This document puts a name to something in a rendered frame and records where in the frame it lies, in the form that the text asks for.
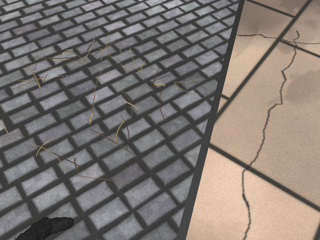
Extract robot left hand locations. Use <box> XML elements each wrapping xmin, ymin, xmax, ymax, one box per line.
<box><xmin>14</xmin><ymin>216</ymin><xmax>74</xmax><ymax>240</ymax></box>

